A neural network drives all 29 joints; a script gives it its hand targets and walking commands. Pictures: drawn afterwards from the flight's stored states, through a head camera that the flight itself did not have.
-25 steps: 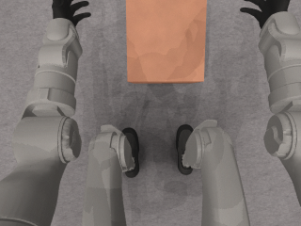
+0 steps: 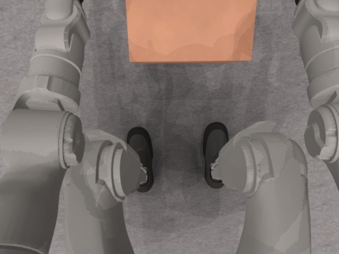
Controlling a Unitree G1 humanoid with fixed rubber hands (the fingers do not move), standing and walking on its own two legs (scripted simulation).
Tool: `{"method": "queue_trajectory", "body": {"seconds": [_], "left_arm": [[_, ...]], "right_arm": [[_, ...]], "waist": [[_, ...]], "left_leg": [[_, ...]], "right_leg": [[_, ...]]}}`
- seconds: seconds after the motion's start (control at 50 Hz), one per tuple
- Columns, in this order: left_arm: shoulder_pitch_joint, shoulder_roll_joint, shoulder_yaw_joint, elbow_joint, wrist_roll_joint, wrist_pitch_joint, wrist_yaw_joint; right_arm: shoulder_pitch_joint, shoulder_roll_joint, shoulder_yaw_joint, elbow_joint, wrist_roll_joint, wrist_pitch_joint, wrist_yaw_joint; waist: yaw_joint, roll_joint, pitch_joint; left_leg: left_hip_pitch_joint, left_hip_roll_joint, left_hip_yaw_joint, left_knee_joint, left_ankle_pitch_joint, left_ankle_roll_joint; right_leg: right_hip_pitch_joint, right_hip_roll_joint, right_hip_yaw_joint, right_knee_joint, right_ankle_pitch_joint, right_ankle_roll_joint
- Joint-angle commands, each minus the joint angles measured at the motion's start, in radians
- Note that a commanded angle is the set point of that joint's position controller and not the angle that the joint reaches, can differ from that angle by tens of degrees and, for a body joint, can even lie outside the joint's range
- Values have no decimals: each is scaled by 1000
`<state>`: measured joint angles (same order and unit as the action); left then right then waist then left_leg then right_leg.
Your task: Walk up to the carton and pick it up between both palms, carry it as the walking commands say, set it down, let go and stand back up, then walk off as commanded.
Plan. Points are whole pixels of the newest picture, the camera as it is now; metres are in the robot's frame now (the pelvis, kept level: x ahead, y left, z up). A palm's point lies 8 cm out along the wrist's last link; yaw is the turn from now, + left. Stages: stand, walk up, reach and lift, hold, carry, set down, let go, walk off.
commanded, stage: reach and lift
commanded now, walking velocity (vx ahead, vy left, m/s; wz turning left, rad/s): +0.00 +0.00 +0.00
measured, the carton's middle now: out of the picture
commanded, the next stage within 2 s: none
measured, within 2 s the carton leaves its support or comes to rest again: leaves its support in 1.80 s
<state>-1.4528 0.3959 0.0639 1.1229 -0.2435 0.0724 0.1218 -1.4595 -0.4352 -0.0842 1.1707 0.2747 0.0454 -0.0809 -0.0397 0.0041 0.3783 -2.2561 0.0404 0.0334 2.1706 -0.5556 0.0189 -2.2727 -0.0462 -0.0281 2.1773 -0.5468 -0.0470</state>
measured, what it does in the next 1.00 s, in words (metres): stands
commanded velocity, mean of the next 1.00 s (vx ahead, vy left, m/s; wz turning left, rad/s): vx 0.00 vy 0.00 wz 0.00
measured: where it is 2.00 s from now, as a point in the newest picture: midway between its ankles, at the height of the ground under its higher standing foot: (177, 167)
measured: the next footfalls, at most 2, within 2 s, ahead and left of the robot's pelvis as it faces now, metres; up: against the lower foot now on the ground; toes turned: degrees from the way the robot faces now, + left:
none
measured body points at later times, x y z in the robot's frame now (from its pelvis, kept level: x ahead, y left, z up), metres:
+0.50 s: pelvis +0.00 +0.00 -0.02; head +0.38 -0.02 +0.21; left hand +0.57 +0.16 -0.21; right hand +0.54 -0.23 -0.22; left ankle +0.12 +0.12 -0.34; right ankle +0.12 -0.11 -0.34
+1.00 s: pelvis +0.00 +0.00 -0.02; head +0.38 -0.02 +0.21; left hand +0.57 +0.12 -0.21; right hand +0.55 -0.20 -0.22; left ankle +0.12 +0.12 -0.34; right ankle +0.12 -0.11 -0.34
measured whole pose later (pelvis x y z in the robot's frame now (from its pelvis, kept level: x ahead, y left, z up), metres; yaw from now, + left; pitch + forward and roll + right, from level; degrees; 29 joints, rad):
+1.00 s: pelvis +0.00 +0.00 -0.02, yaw +0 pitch +34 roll +1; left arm -1.58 0.32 0.00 1.25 -0.26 0.02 0.15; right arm -1.57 -0.38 0.01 1.27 0.30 0.00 -0.12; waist -0.04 0.02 0.48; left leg -2.26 0.04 0.03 2.23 -0.56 0.02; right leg -2.28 -0.04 -0.02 2.23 -0.55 -0.04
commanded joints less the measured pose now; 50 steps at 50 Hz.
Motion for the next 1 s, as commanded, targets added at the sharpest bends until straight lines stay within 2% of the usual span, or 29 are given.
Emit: {"method": "queue_trajectory", "body": {"seconds": [0.0, 0.1, 0.16, 0.22, 0.28, 0.42, 0.74, 0.92, 0.98], "left_arm": [[-270, 125, 0, -67, -11, -28, -2], [-299, 132, -22, -22, -35, -45, -3], [-299, 128, -40, -11, -61, -50, -1], [-284, 119, -52, 3, -75, -53, -3], [-268, 122, -38, 5, -62, -55, -1], [-274, 114, -28, 15, -49, -58, -1], [-342, 55, -66, 21, -55, -59, 11], [-351, 4, -55, 36, -19, -70, 22], [-355, -24, -58, 37, -12, -76, 22]], "right_arm": [[-266, -140, 2, -64, 10, -27, -4], [-300, -146, 19, -36, 18, -40, -6], [-312, -151, 35, -67, 31, -45, -12], [-292, -118, 63, -51, 52, -40, -7], [-285, -119, 60, -47, 47, -38, -3], [-276, -123, 36, -30, 17, -44, -9], [-328, -76, 61, -1, 29, -53, -15], [-344, -18, 84, 13, 17, -62, -26], [-363, 23, 115, 8, 30, -64, -22]], "waist": [[-11, -2, -1194], [-14, -1, -1164], [-19, -12, -1233], [-8, -22, -1223], [6, -14, -1182], [-13, -20, -1122], [-19, 3, -1136], [-9, -4, -1122], [10, -14, -1121]], "left_leg": [[562, -56, -39, -107, 263, -30], [548, -51, -42, -62, 269, -33], [573, -51, -37, -42, 296, -31], [559, -47, -35, -38, 301, -26], [538, -47, -33, -37, 301, -26], [502, -52, -38, -47, 278, -28], [564, -71, -45, -67, 276, -31], [558, -87, -42, -74, 282, -31], [561, -92, -42, -78, 287, -28]], "right_leg": [[620, 37, 53, -138, 327, 65], [625, 33, 62, -97, 331, 67], [689, 33, 59, -82, 366, 69], [692, 35, 61, -76, 379, 71], [657, 37, 62, -73, 368, 72], [609, 38, 57, -81, 341, 72], [597, 50, 53, -99, 319, 65], [604, 66, 59, -108, 324, 68], [607, 72, 63, -110, 327, 70]]}}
